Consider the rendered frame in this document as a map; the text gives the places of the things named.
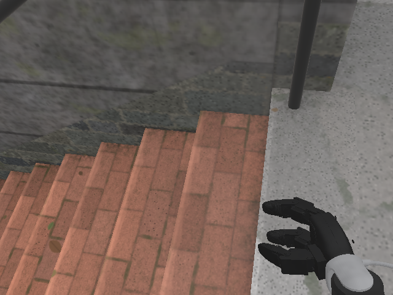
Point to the stairs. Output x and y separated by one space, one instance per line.
177 215

